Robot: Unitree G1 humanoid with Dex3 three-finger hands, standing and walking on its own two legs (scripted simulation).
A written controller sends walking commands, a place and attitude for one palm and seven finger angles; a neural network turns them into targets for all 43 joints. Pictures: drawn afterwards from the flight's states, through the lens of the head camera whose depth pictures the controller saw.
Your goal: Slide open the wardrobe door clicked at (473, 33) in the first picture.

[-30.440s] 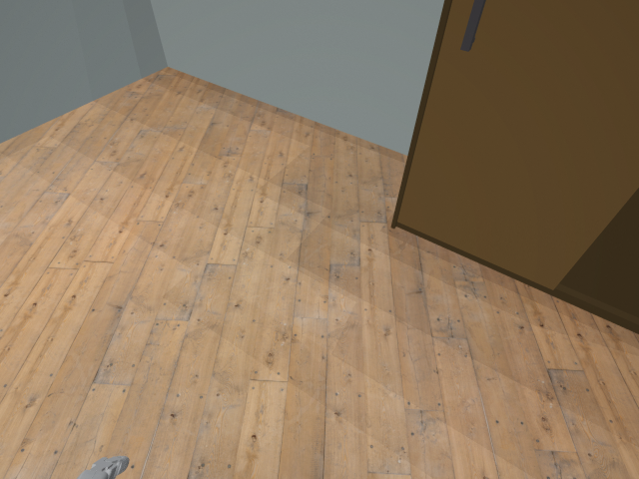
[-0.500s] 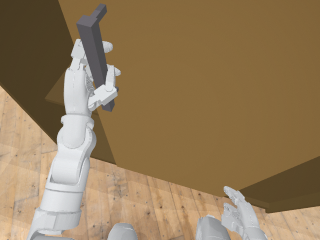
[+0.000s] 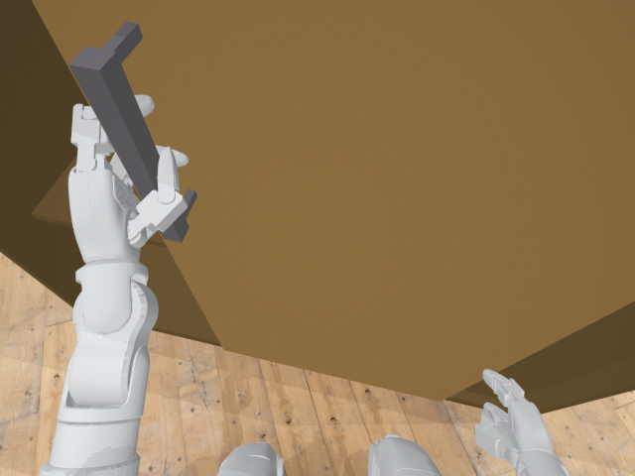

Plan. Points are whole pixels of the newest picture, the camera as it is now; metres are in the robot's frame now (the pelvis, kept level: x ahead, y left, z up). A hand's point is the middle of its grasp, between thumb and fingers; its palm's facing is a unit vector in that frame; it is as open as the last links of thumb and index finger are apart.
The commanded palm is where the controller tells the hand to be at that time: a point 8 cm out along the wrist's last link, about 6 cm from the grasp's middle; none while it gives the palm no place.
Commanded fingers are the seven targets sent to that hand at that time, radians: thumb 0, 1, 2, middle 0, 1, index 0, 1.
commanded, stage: step sideways, sliding the door along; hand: left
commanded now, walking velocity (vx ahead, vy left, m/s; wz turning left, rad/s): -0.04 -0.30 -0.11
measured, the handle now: (155, 152) +0.37 +0.24 +0.17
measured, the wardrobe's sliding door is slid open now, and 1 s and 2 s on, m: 0.43 0.55 0.55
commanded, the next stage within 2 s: stop walking and hold the door there in 0.80 s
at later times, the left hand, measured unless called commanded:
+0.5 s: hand (276, 212) +0.32 +0.10 +0.17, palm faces +0.47 -0.87 -0.10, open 7.1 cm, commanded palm +0.28 +0.08 +0.15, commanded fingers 0.00 0.90 0.90 -0.45 -1.40 -0.45 -1.40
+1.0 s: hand (300, 223) +0.32 +0.08 +0.17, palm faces +0.35 -0.93 -0.11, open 7.1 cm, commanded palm +0.28 +0.10 +0.13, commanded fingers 0.00 0.90 0.90 -0.45 -1.40 -0.45 -1.40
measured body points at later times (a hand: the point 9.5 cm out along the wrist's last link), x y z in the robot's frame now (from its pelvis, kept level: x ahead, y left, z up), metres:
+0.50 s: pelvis +0.00 -0.13 +0.01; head +0.07 -0.15 +0.45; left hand +0.29 +0.15 +0.18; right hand +0.22 -0.33 -0.10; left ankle -0.03 +0.04 -0.68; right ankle +0.00 -0.22 -0.73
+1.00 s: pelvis -0.03 -0.17 +0.02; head +0.02 -0.12 +0.47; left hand +0.29 +0.13 +0.17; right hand +0.15 -0.38 -0.05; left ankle +0.00 -0.03 -0.73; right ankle -0.06 -0.37 -0.64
